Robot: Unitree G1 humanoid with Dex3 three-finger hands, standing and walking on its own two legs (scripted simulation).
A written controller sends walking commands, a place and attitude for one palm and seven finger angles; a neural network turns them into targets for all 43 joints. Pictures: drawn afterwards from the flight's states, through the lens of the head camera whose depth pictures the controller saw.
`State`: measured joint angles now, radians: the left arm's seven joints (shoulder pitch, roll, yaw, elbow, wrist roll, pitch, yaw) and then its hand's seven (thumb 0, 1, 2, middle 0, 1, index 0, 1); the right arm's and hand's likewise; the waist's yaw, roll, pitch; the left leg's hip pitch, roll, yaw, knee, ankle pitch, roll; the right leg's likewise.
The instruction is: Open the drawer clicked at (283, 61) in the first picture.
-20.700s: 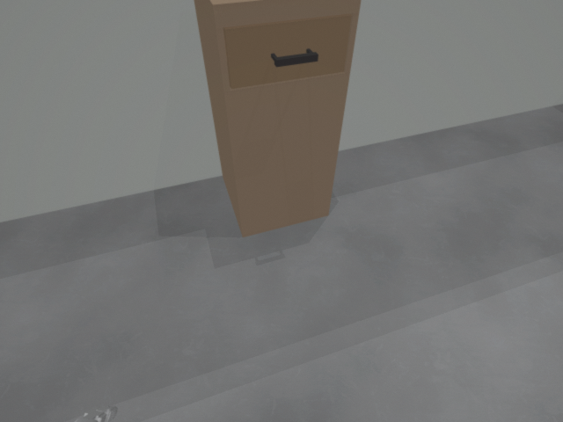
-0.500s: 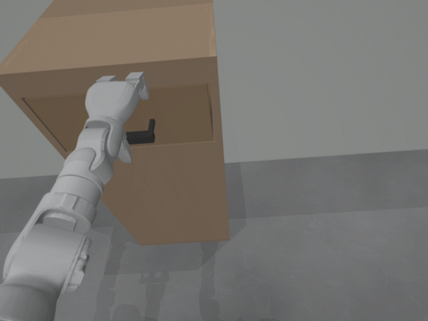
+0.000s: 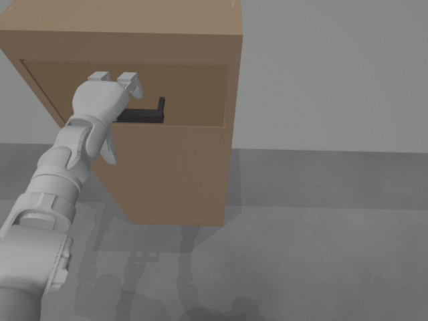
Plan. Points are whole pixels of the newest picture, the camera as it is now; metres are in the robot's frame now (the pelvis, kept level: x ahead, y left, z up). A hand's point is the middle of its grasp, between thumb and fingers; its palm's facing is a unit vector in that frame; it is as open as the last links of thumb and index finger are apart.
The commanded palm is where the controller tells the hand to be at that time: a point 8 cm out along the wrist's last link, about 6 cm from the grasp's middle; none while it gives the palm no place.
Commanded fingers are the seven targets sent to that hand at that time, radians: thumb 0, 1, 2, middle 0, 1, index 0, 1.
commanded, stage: lower the fingers behind the handle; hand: left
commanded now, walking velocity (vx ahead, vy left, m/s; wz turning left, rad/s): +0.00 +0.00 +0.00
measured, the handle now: (133, 108) +0.52 +0.18 +0.06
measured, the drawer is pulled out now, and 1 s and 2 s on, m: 0.00 0.00 0.00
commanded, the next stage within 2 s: lift the fingers back up to retry in 1.06 s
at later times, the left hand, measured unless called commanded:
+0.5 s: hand (113, 120) +0.47 +0.21 +0.08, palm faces -0.06 +0.01 -1.00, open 13.8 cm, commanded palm +0.45 +0.23 +0.10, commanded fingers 0.00 -0.50 0.30 -0.30 -1.20 -0.30 -1.20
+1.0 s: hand (113, 120) +0.48 +0.21 +0.07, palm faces -0.02 +0.01 -1.00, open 13.7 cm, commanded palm +0.45 +0.23 +0.09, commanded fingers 0.00 -0.50 0.30 -0.30 -1.20 -0.30 -1.20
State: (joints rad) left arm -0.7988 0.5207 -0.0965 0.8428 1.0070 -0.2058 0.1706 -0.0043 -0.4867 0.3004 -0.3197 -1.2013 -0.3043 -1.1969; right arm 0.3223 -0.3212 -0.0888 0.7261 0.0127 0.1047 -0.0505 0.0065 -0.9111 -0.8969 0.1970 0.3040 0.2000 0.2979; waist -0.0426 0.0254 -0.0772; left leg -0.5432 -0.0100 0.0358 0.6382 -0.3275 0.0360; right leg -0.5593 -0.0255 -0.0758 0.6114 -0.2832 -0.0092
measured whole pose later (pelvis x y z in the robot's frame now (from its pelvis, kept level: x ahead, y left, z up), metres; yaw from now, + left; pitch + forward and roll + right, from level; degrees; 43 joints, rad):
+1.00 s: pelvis -0.02 +0.00 -0.01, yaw -2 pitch +16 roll +0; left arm -0.90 0.55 -0.06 1.06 1.06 -0.09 0.22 0.00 -0.49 0.30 -0.33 -1.30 -0.32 -1.27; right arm 0.34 -0.27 -0.02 0.67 0.04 0.09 -0.06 0.01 -0.91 -0.90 0.20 0.30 0.20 0.30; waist -0.09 0.05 -0.11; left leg -0.66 0.01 0.07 0.71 -0.33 0.04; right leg -0.69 -0.01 -0.04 0.68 -0.27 -0.01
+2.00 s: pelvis +0.02 +0.00 +0.01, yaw -1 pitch +10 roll +0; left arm -0.75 0.52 -0.09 0.80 0.98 -0.04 0.01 0.00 -0.49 0.30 -0.32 -1.21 -0.34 -1.21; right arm 0.24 -0.28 -0.03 0.66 0.04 0.14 -0.05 0.01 -0.91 -0.90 0.20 0.30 0.20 0.30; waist -0.02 0.07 -0.09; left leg -0.39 -0.01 0.06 0.53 -0.31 0.03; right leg -0.42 -0.01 -0.05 0.53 -0.27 -0.01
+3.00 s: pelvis +0.00 -0.01 +0.01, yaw -2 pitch +10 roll +0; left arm -0.80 0.49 -0.06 0.88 1.02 -0.08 0.12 0.00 -0.49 0.30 -0.39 -1.23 -0.36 -1.25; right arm 0.27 -0.27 -0.03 0.70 0.04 0.12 -0.06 0.01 -0.91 -0.90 0.20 0.30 0.20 0.30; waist -0.05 0.06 -0.09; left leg -0.41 0.00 0.07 0.53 -0.29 0.03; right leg -0.46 -0.01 -0.03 0.54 -0.25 -0.01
